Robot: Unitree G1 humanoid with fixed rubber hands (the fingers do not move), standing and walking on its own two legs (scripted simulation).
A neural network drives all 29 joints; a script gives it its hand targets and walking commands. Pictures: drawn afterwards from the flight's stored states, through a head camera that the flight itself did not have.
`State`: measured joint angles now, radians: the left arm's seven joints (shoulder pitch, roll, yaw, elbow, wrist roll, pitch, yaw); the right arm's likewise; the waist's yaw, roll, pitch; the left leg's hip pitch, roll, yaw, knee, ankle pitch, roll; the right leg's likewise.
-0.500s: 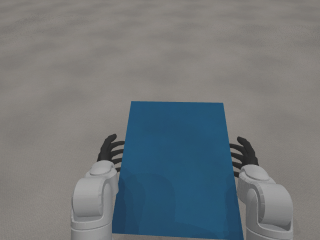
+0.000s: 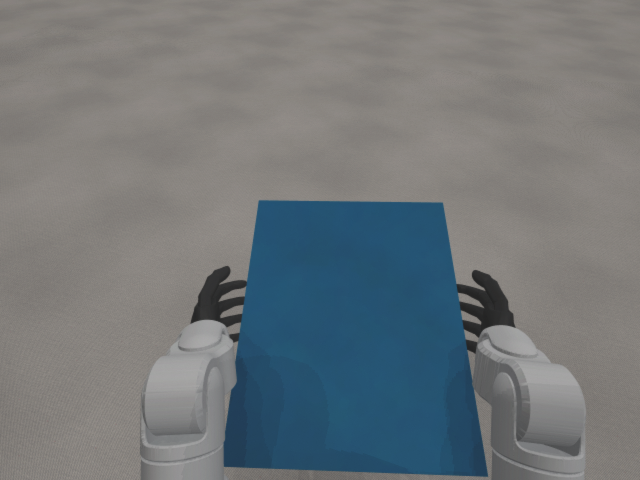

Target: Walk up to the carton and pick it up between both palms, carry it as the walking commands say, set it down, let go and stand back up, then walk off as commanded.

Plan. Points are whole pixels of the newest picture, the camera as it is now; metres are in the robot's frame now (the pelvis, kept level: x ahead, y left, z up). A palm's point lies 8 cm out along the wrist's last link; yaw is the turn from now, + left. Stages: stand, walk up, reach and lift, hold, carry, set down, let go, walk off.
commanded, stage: carry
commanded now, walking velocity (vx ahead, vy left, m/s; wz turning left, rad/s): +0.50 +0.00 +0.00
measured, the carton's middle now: (347, 340) +0.30 +0.00 +0.03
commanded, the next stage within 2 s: none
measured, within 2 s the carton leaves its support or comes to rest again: neither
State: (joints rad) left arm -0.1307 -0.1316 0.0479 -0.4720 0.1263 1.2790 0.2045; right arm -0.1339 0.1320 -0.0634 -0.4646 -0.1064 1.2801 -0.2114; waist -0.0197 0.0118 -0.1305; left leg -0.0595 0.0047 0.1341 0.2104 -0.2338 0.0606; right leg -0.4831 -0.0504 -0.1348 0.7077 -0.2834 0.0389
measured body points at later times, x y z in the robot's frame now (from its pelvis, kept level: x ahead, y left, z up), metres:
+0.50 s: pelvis +0.28 +0.02 -0.01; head +0.31 +0.01 +0.44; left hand +0.54 +0.19 +0.08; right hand +0.56 -0.13 +0.08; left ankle +0.39 +0.16 -0.72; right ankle +0.15 -0.08 -0.75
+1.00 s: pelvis +0.62 +0.07 -0.02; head +0.63 +0.09 +0.43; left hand +0.89 +0.24 +0.08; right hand +0.90 -0.08 +0.09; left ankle +0.45 +0.14 -0.75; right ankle +0.77 -0.03 -0.73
